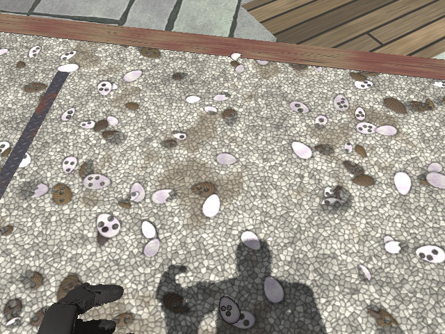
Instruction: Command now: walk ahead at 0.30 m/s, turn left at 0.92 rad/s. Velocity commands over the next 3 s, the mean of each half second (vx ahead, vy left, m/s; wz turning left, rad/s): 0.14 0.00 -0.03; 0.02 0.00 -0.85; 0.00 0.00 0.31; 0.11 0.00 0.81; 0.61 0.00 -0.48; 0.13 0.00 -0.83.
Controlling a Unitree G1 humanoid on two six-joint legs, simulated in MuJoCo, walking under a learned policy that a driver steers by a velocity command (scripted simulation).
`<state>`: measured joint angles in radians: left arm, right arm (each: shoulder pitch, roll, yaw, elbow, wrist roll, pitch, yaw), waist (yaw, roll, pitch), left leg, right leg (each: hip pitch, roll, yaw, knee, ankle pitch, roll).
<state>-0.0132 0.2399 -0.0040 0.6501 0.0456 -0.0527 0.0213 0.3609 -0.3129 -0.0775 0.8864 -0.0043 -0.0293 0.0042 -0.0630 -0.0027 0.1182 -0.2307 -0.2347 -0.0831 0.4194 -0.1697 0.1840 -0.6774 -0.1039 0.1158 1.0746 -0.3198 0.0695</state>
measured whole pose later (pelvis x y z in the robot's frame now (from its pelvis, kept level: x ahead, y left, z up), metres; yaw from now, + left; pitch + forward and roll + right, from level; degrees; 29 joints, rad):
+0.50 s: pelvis +0.15 -0.07 +0.00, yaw -5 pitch +1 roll +2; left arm 0.31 0.28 0.07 0.78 0.01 0.05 -0.01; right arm 0.11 -0.27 -0.01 0.73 -0.02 0.05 -0.03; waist 0.06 0.00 0.08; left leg -0.38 -0.09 -0.12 0.81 -0.46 -0.01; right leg -0.38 0.15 0.19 0.38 0.00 -0.06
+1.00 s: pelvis +0.15 -0.08 -0.01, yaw -33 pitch +1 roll +0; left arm 0.12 0.31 0.07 0.62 0.01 0.08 -0.06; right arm 0.23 -0.31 -0.05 0.69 -0.01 0.00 0.00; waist -0.03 0.02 0.06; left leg -0.26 0.14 0.20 0.65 -0.38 -0.03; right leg -0.28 0.01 -0.05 0.58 -0.30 -0.01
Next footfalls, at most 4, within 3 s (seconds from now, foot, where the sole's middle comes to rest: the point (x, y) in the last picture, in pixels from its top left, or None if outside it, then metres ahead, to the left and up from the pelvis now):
0.18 right None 0.30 -0.13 -0.77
0.60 left None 0.23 0.03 -0.77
1.00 right None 0.12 -0.19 -0.77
1.44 left None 0.22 -0.02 -0.77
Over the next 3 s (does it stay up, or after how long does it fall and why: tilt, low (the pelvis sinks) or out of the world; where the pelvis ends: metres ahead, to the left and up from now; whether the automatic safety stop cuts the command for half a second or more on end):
stays up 0.59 -0.12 0.00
